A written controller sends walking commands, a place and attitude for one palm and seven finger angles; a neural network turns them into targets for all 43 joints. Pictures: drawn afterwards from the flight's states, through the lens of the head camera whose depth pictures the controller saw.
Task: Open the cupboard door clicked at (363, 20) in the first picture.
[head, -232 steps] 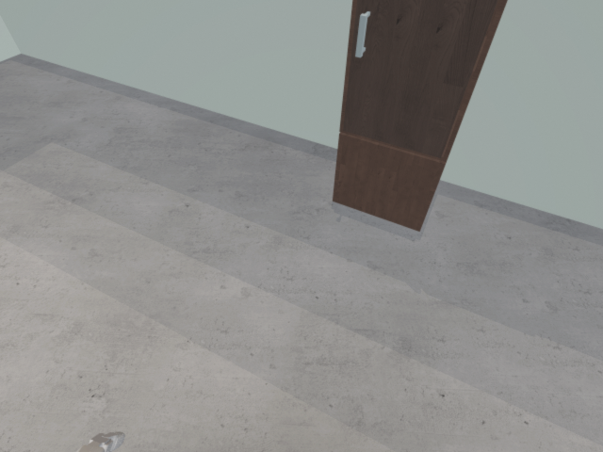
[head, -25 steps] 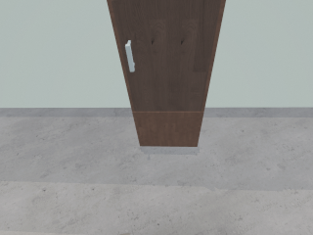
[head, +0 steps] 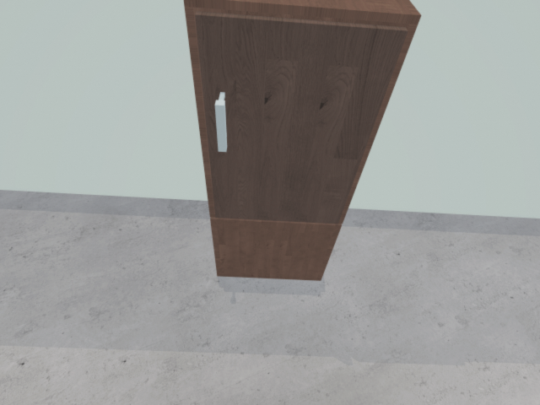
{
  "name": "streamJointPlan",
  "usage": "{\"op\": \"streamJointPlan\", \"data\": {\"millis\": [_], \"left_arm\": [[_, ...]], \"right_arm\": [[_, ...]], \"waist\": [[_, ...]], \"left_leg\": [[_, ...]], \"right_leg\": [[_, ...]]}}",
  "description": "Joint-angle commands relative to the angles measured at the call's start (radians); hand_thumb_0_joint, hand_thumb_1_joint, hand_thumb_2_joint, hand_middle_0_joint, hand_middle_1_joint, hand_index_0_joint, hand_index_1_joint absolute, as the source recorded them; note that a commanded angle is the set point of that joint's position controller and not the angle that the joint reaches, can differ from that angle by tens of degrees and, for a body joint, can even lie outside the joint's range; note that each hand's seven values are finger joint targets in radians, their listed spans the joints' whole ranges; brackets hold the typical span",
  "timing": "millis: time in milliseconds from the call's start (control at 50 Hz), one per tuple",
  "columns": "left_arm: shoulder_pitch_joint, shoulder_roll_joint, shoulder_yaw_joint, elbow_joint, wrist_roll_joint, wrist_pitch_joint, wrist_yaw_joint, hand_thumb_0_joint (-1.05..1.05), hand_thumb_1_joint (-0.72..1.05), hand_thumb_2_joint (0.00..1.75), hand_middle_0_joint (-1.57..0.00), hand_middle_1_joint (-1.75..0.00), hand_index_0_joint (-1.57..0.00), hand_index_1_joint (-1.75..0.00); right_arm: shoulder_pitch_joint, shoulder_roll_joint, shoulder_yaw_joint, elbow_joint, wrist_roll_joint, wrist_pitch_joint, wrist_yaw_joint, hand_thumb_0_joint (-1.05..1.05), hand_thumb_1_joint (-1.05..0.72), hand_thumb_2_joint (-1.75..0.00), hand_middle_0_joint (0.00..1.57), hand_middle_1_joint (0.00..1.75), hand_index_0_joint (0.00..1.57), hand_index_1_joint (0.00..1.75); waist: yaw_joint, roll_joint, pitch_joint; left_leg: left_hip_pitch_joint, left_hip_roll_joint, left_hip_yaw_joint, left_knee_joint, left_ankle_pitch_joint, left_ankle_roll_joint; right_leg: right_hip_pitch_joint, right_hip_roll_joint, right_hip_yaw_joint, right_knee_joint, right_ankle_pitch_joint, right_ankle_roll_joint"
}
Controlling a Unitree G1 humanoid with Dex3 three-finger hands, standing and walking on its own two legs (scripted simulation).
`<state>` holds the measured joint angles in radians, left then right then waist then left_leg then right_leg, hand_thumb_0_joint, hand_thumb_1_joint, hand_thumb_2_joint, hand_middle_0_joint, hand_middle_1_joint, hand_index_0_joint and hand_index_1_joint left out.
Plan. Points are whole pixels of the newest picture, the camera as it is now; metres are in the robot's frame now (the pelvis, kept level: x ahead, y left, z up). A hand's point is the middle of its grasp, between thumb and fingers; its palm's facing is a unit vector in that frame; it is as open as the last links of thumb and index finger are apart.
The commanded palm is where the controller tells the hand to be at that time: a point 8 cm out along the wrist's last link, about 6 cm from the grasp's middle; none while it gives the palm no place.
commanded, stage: take the last steps up to it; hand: left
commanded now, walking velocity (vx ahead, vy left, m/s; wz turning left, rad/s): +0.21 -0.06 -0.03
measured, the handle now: (222, 122) +0.67 +0.16 +0.03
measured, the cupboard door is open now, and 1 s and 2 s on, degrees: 0 0 0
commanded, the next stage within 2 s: come to a stop and stand still in 0.16 s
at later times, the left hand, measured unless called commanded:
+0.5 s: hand (214, 356) +0.23 +0.11 -0.16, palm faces +0.04 -0.97 -0.22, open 7.2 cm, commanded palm none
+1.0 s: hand out of the picture +0.08 +0.22 -0.18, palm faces +0.10 -0.97 -0.21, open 7.4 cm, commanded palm none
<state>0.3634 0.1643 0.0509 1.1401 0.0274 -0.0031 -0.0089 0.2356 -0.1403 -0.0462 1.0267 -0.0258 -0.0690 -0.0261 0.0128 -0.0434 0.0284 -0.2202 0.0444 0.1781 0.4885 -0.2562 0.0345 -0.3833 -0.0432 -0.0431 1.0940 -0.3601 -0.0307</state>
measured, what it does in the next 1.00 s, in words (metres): steps on the spot: right foot, then left foot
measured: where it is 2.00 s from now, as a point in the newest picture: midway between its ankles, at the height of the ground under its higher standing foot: outside the picture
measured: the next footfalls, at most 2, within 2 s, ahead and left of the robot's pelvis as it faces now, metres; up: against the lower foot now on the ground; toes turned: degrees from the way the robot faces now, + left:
right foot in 0.30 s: +0.21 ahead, -0.15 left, +0.00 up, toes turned -8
left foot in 0.78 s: +0.13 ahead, +0.11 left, +0.00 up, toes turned +5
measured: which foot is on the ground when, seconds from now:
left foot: down 0.00-0.30, up 0.32-0.76, down 0.78-1.00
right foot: up 0.00-0.28, down 0.30-0.80, up 0.82-1.00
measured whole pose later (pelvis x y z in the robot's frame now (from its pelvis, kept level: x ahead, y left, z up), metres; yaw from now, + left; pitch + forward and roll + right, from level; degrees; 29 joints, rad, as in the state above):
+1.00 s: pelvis +0.09 +0.02 +0.01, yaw +1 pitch +0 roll -1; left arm 0.27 0.22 0.06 1.07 0.02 0.05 0.03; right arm 0.19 -0.15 -0.02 1.02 -0.02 0.01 -0.03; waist 0.04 -0.05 0.03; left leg -0.21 -0.01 0.08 0.42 -0.21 0.06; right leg -0.38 -0.03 0.01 0.92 -0.39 0.03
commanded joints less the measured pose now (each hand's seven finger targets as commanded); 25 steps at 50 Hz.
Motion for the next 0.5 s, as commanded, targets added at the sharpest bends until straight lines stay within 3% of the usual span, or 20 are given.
{"op": "streamJointPlan", "data": {"millis": [0,60,100,140,200,220,240,260,280,300,320,380,480], "left_arm": [[-0.001,0.013,0.013,-0.07,0.003,-0.014,-0.006,0.0,0.9,0.9,-0.2,-0.3,-0.2,-0.3],[-0.065,0.012,0.01,-0.094,0.0,-0.011,-0.006,0.0,0.9,0.9,-0.2,-0.3,-0.2,-0.3],[-0.112,0.012,0.007,-0.113,-0.001,-0.009,-0.006,0.0,0.9,0.9,-0.2,-0.3,-0.2,-0.3],[-0.17,0.018,0.006,-0.133,-0.003,-0.014,-0.005,0.0,0.9,0.9,-0.2,-0.3,-0.2,-0.3],[-0.164,0.021,0.008,-0.132,-0.001,-0.022,-0.004,0.0,0.9,0.9,-0.2,-0.3,-0.2,-0.3],[-0.119,0.03,0.013,-0.117,-0.001,-0.027,-0.003,0.0,0.9,0.9,-0.2,-0.3,-0.2,-0.3],[-0.059,0.063,0.018,-0.094,0.002,-0.036,0.001,0.0,0.9,0.9,-0.2,-0.3,-0.2,-0.3],[0.034,0.122,0.03,-0.065,0.005,-0.051,0.012,0.0,0.9,0.9,-0.2,-0.3,-0.2,-0.3],[0.091,0.207,0.04,-0.052,0.0,-0.06,0.024,0.0,0.9,0.9,-0.2,-0.3,-0.2,-0.3],[0.073,0.2,0.024,-0.062,-0.016,-0.054,0.029,0.0,0.9,0.9,-0.2,-0.3,-0.2,-0.3],[-0.028,0.185,0.021,-0.075,-0.012,-0.054,0.036,0.0,0.9,0.9,-0.2,-0.3,-0.2,-0.3],[-0.138,0.138,0.012,-0.117,-0.007,-0.027,0.057,0.0,0.9,0.9,-0.2,-0.3,-0.2,-0.3],[-0.143,0.158,0.038,-0.142,-0.004,-0.003,0.066,0.0,0.9,0.9,-0.2,-0.3,-0.2,-0.3]], "right_arm": [[0.137,-0.1,-0.009,0.022,0.005,-0.013,-0.007,0.0,-0.9,-0.9,0.2,0.3,0.2,0.3],[0.164,-0.117,-0.01,0.04,0.004,-0.012,-0.006,0.0,-0.9,-0.9,0.2,0.3,0.2,0.3],[0.169,-0.122,-0.015,0.047,0.001,-0.005,-0.003,0.0,-0.9,-0.9,0.2,0.3,0.2,0.3],[0.193,-0.126,-0.019,0.062,-0.003,0.003,0.0,0.0,-0.9,-0.9,0.2,0.3,0.2,0.3],[0.184,-0.136,-0.025,0.069,-0.006,0.015,0.001,0.0,-0.9,-0.9,0.2,0.3,0.2,0.3],[0.177,-0.132,-0.024,0.071,-0.003,0.019,0.001,0.0,-0.9,-0.9,0.2,0.3,0.2,0.3],[0.187,-0.113,-0.018,0.079,0.002,0.019,0.005,0.0,-0.9,-0.9,0.2,0.3,0.2,0.3],[0.191,-0.079,-0.009,0.079,0.011,0.016,0.009,0.0,-0.9,-0.9,0.2,0.3,0.2,0.3],[0.231,-0.024,0.006,0.062,0.021,0.02,0.009,0.0,-0.9,-0.9,0.2,0.3,0.2,0.3],[0.211,-0.051,0.005,0.059,0.024,0.038,-0.005,0.0,-0.9,-0.9,0.2,0.3,0.2,0.3],[0.216,-0.04,0.002,0.073,0.027,0.046,-0.008,0.0,-0.9,-0.9,0.2,0.3,0.2,0.3],[0.183,-0.028,0.002,0.089,0.03,0.083,-0.014,0.0,-0.9,-0.9,0.2,0.3,0.2,0.3],[0.109,-0.055,-0.022,0.04,0.014,0.123,-0.001,0.0,-0.9,-0.9,0.2,0.3,0.2,0.3]], "waist": [[-0.013,0.124,0.039],[-0.018,0.131,0.034],[-0.027,0.168,0.05],[-0.047,0.18,0.07],[-0.033,0.172,0.068],[-0.008,0.161,0.042],[0.018,0.091,0.009],[0.066,-0.035,-0.057],[0.051,-0.241,-0.145],[0.045,-0.13,-0.15],[0.009,-0.127,-0.119],[-0.006,-0.074,-0.05],[0.007,-0.052,-0.058]], "left_leg": [[0.064,0.249,-0.208,-0.315,0.168,0.101],[0.119,0.243,-0.159,-0.295,0.324,0.117],[0.116,0.236,-0.13,-0.28,0.329,0.119],[0.11,0.245,-0.138,-0.255,0.329,0.119],[0.074,0.242,-0.131,-0.193,0.263,0.099],[0.051,0.226,-0.117,-0.133,0.24,0.079],[0.005,0.179,-0.089,-0.032,0.232,0.048],[-0.12,0.118,-0.034,0.155,0.118,0.001],[-0.216,0.009,-0.005,0.372,-0.287,-0.048],[-0.15,0.024,-0.112,0.449,-0.389,-0.05],[-0.128,0.043,-0.143,0.467,-0.344,-0.052],[-0.135,0.048,-0.167,0.488,-0.291,-0.062],[-0.209,0.005,-0.17,0.58,-0.206,-0.089]], "right_leg": [[-0.156,-0.064,0.022,-0.025,0.095,0.029],[-0.166,-0.071,-0.002,-0.156,0.11,0.044],[-0.14,-0.067,-0.029,-0.271,0.112,0.045],[-0.106,-0.054,-0.048,-0.365,0.098,0.039],[0.011,-0.019,-0.084,-0.48,0.129,0.027],[0.104,-0.005,-0.091,-0.552,0.168,0.021],[0.235,0.004,-0.087,-0.62,0.226,0.017],[0.416,-0.131,0.068,-0.642,0.363,-0.016],[0.503,-0.362,0.314,-0.714,0.64,-0.105],[0.396,-0.391,0.302,-0.745,0.814,-0.158],[0.326,-0.357,0.236,-0.736,0.88,-0.166],[0.216,-0.328,0.142,-0.709,0.933,-0.167],[0.196,-0.328,0.117,-0.731,0.851,-0.17]]}}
